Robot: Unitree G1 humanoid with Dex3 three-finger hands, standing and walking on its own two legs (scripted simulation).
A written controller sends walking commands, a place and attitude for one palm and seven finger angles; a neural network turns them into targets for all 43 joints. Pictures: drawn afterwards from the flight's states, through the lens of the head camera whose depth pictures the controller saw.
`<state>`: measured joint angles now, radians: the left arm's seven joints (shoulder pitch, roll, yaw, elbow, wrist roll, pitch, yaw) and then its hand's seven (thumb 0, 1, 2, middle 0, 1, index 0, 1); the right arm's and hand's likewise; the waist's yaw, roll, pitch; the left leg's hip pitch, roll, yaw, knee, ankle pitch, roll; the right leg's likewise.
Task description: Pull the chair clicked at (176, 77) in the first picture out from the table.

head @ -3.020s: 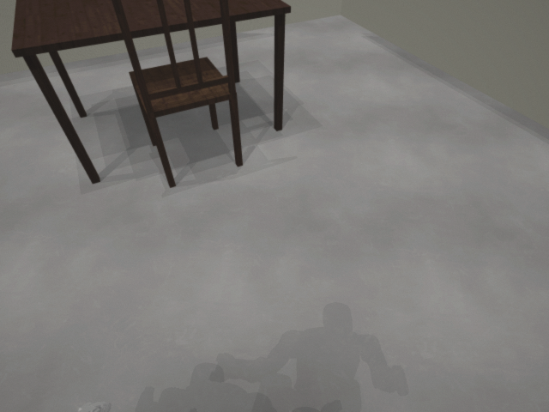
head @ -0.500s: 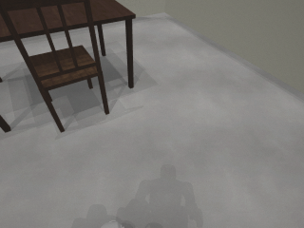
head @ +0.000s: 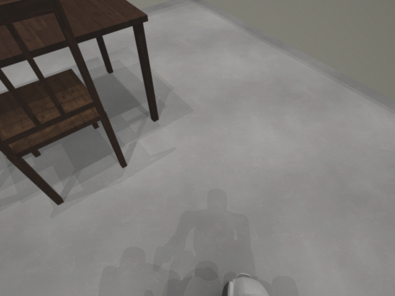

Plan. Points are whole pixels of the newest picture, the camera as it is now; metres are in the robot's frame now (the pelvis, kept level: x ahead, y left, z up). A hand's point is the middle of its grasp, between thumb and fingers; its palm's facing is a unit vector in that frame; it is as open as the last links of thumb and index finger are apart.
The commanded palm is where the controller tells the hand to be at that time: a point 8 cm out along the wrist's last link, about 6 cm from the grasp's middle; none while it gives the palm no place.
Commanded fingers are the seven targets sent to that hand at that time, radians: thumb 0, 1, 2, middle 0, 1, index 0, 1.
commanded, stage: walk to a spot facing it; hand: left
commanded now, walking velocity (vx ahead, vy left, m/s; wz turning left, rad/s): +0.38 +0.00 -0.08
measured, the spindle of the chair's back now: (9, 86) +0.73 +0.65 -0.05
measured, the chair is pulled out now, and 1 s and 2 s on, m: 0.00 0.00 0.00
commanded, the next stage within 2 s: turn to face it in 0.28 s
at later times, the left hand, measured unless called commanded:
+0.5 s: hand (137, 270) +0.20 +0.16 -0.19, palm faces +0.17 -0.98 -0.14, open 7.3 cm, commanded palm none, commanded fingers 0.00 0.90 0.90 -0.20 -0.30 -0.20 -0.30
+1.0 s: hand (128, 203) +0.36 +0.20 -0.15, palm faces +0.37 -0.88 -0.28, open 7.3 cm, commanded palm none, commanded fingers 0.00 0.90 0.90 -0.20 -0.30 -0.20 -0.30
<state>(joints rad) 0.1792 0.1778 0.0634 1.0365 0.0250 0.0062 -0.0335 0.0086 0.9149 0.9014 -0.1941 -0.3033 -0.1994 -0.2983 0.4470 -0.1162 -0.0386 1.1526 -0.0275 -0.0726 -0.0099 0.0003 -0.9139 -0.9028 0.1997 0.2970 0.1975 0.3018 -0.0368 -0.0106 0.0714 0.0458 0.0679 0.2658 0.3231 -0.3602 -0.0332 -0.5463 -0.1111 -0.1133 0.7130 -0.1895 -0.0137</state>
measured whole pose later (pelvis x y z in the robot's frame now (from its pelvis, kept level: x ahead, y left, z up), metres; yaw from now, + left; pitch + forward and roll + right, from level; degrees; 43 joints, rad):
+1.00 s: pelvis +0.32 -0.03 -0.01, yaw +22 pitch +0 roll +1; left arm 0.17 0.19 0.04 0.85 0.02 0.01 0.02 0.00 0.91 0.90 -0.20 -0.30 -0.20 -0.30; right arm 0.20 -0.24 -0.09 0.94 -0.02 0.07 0.02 0.00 -0.91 -0.90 0.20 0.30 0.20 0.30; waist -0.02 0.05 0.05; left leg -0.48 -0.05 -0.03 0.95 -0.44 -0.01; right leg -0.30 -0.07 -0.09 0.61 -0.29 0.01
